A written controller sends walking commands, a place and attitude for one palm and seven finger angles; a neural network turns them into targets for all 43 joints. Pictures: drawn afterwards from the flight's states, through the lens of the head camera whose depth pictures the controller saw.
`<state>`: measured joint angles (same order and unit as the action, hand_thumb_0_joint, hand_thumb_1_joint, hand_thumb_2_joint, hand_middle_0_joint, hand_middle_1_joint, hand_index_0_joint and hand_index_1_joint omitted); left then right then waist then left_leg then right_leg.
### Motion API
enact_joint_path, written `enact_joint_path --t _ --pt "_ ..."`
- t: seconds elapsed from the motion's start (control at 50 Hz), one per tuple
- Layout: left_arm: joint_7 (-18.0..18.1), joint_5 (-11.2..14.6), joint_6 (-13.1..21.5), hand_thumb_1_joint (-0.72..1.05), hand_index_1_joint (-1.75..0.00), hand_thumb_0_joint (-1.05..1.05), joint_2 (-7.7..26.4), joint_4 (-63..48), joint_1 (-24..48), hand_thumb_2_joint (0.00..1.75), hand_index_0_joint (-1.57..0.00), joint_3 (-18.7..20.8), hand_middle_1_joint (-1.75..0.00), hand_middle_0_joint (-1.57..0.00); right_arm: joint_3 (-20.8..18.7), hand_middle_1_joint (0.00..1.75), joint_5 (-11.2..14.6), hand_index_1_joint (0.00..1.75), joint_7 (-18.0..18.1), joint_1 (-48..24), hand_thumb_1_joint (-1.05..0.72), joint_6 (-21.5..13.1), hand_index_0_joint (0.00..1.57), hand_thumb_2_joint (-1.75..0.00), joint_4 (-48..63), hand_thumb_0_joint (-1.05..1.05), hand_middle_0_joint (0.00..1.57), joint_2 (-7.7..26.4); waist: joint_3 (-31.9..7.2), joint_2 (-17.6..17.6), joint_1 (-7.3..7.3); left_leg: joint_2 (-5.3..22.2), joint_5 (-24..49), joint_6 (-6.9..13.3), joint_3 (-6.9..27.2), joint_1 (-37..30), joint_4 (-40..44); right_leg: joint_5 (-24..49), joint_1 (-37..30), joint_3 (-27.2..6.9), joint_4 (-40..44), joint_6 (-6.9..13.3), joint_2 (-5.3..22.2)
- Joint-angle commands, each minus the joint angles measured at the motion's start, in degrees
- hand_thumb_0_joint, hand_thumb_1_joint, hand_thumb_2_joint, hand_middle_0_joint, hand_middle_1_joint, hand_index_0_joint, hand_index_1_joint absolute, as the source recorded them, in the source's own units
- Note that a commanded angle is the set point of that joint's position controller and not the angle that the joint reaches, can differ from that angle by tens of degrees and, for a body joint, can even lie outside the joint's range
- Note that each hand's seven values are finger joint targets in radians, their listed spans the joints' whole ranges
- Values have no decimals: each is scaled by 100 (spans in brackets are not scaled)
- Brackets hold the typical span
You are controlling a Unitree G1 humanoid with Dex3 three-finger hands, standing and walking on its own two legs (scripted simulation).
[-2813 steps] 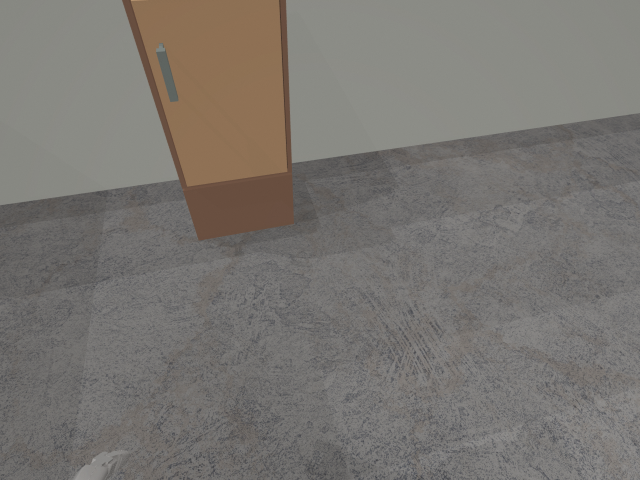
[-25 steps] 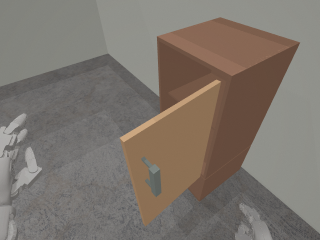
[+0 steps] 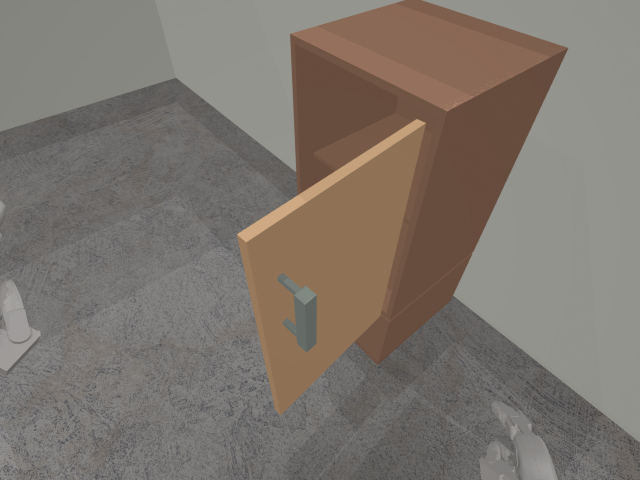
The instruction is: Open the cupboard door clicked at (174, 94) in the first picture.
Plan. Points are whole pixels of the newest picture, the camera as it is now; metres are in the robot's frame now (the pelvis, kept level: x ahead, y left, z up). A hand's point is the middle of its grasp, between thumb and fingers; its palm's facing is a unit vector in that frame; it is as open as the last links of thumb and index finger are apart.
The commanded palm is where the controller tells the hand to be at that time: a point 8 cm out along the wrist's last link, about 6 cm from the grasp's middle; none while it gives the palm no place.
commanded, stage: step back with the hand held close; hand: left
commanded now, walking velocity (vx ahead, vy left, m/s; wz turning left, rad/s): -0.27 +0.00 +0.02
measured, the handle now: (296, 312) +0.35 +0.06 -0.02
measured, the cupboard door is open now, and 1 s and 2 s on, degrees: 95 95 95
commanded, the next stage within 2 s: stop stepping back and stand still in 0.90 s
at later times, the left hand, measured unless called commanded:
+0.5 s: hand out of the picture +0.16 +0.27 +0.18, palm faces +0.50 -0.72 -0.49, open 7.4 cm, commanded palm +0.10 +0.30 +0.19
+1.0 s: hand out of the picture +0.05 +0.25 +0.16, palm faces +0.43 -0.75 -0.50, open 7.4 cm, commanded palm -0.04 +0.29 +0.19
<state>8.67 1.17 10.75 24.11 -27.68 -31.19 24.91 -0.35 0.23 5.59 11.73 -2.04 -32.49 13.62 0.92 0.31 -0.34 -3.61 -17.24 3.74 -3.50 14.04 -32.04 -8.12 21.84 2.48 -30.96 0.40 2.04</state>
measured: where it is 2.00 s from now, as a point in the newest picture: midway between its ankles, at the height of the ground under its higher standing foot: outside the picture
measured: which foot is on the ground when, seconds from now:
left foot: down 0.00-0.72, up 0.74-0.94, down 0.96-1.00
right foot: down 0.00-0.96, up 0.98-1.00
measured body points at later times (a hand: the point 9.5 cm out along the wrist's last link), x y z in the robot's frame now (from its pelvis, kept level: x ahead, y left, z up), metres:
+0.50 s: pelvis -0.04 +0.00 +0.00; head -0.01 +0.01 +0.44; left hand +0.13 +0.31 +0.21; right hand +0.12 -0.24 -0.09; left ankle +0.00 +0.08 -0.73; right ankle -0.03 -0.13 -0.73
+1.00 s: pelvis -0.16 -0.03 +0.00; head -0.11 +0.00 +0.44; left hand +0.02 +0.28 +0.18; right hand +0.04 -0.27 -0.08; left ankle -0.17 +0.11 -0.73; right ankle -0.04 -0.12 -0.73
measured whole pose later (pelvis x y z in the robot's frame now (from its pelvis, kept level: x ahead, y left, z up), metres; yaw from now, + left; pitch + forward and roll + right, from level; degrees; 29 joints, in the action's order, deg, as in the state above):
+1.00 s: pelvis -0.16 -0.03 +0.00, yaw +5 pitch +3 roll +1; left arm 9.4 0.6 11.7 25.5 -30.6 -29.5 24.1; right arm -1.9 -0.1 5.8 8.8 -2.8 -34.6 13.2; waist 2.6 3.1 1.5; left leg 0.6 -17.6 -0.5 1.0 18.5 -32.6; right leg -7.2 28.4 -0.6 -31.1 -0.4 -0.6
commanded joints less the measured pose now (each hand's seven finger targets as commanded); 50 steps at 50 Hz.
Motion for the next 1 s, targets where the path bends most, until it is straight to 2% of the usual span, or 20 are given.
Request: enact_joint_path --t 0.0,0.08,0.18,0.22,0.3,0.38,0.42,0.48,0.52,0.6,0.64,0.66,0.7,0.72,0.78,0.82,0.88,0.9,0.94,0.98 --pt "178 -165 297 90 -30 0 725 -919 446 90 -20 560 -30 -20 -288 30 -77 30 69 -505 -90 -343 20 -90 989 0 20 772 -101 -329 28 1134 -1576 149 1300 2684 1514 27 -1960 -724 -505 7 95" --pt "200 -286 374 90 -30 0 815 -992 839 90 -20 598 -30 -20 -303 30 -68 30 81 -418 -90 -377 20 -90 1026 0 20 757 -54 -10 69 958 -2302 275 1132 2947 975 -700 -1753 -1132 -159 69 314" --pt "232 -143 530 90 -30 0 1032 -1444 766 90 -20 723 -30 -20 -232 30 -53 30 -4 -330 -90 -465 20 -90 974 0 20 667 -436 332 99 600 -1576 59 966 1663 75 -1526 -586 -1554 720 344 801" --pt "264 -103 569 90 -30 0 1082 -1576 609 90 -20 782 -30 -20 -212 30 -62 30 -2 -364 -90 -479 20 -90 961 0 20 693 -489 -87 100 676 -1589 45 1079 1486 304 -1532 -409 -1304 569 305 692" --pt "288 -248 673 90 -30 0 949 -1590 430 90 -20 958 -30 -20 -237 30 -109 30 28 -406 -90 -581 20 -90 979 0 20 725 -431 -1330 8 1695 -2234 416 2055 3439 2049 -106 -2276 -389 -1735 -124 -299" --pt "181 -229 725 90 -30 0 905 -1185 376 90 -20 938 -30 -20 -319 30 -138 30 -3 -437 -90 -656 20 -90 869 0 20 676 -129 -643 3 1738 -533 409 1780 2877 1491 -507 -1796 -554 -1428 -83 -375" --pt "125 -118 701 90 -30 0 774 -913 203 90 -20 754 -30 -20 -321 30 -121 30 -50 -370 -90 -688 20 -90 721 0 20 674 -168 -269 53 1458 1125 161 1454 1773 872 514 -1186 -696 -497 20 -217" --pt "59 -41 740 90 -30 0 836 -1114 409 90 -20 548 -30 -20 -316 30 -115 30 -119 -450 -90 -674 20 -90 540 0 20 667 -1147 -416 91 1253 3087 -159 1070 307 449 2005 -1011 -926 -296 115 78" --pt "62 6 687 90 -30 0 875 -1419 300 90 -20 509 -30 -20 -315 30 -76 30 -130 -504 -90 -669 20 -90 539 0 20 595 -1796 -607 27 1282 4131 -127 955 -547 343 1755 -934 -811 -494 37 16" --pt "47 73 617 90 -30 0 1176 -1999 -100 90 -20 928 -30 -20 -344 30 -131 30 -169 -702 -90 -641 20 -90 783 0 20 653 -1476 -1024 -98 1735 1760 311 1414 936 1174 -478 -1519 -634 -908 -49 -358" --pt "65 85 590 90 -30 0 1309 -1942 -258 90 -20 1138 -30 -20 -325 30 -135 30 -165 -702 -90 -566 20 -90 832 0 20 598 -1156 -586 -50 1533 834 272 1312 1695 926 420 -1802 -958 -486 35 -133" --pt "66 75 586 90 -30 0 1375 -1877 -196 90 -20 1178 -30 -20 -321 30 -101 30 -169 -693 -90 -523 20 -90 857 0 20 564 -1037 -63 39 1129 205 74 1009 1720 448 1009 -1492 -1591 33 193 270" --pt "99 125 491 90 -30 0 1414 -1501 -143 90 -20 1130 -30 -20 -366 30 -14 30 -191 -571 -90 -404 20 -90 754 0 20 397 -864 1084 40 130 -981 -450 408 1051 -1972 330 126 -3179 1735 921 1726" --pt "139 138 454 90 -30 0 1324 -1462 -65 90 -20 1050 -30 -20 -421 30 -28 30 -193 -623 -90 -346 20 -90 665 0 20 405 -879 1031 -31 117 -1265 -483 623 968 -3227 275 499 -3201 1969 1210 2036" --pt "159 4 372 90 -30 0 1100 -966 -110 90 -20 921 -30 -20 -248 30 -76 30 -160 -656 -90 -207 20 -90 698 0 20 201 -813 801 109 453 -827 -556 457 1006 -2855 1461 38 -1738 1356 901 1326" --pt "182 -49 327 90 -30 0 818 -853 64 90 -20 501 -30 -20 -183 30 -52 30 -61 -874 -90 -168 20 -90 683 0 20 221 -406 536 106 473 -820 -464 373 650 -1725 1826 216 -1384 1147 709 1090" --pt "225 -27 366 90 -30 0 1025 -1228 158 90 -20 573 -30 -20 -199 30 -59 30 24 -567 -90 -274 20 -90 513 0 20 421 -718 198 119 281 -390 -420 94 289 361 1118 -377 -1143 1053 318 691" --pt "222 -24 418 90 -30 0 1086 -1397 192 90 -20 595 -30 -20 -259 30 -53 30 40 -424 -90 -306 20 -90 493 0 20 512 -906 -58 144 451 -101 -351 187 197 1040 760 -627 -1034 810 126 543" --pt "230 -100 557 90 -30 0 1235 -1900 174 90 -20 826 -30 -20 -399 30 -55 30 60 -437 -90 -397 20 -90 663 0 20 716 -1219 -1220 1 1914 904 262 1777 803 1423 -3 -895 -506 -507 -237 -246" --pt "196 -20 598 90 -30 0 1319 -1800 -135 90 -20 1098 -30 -20 -513 30 -56 30 -5 -319 -90 -610 20 -90 638 0 20 616 -1557 -957 22 2122 1870 403 1482 677 1224 -776 -760 -369 -1298 -244 -442"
